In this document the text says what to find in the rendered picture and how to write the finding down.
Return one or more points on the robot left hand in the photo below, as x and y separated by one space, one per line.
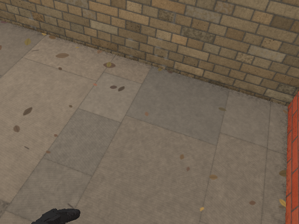
60 216

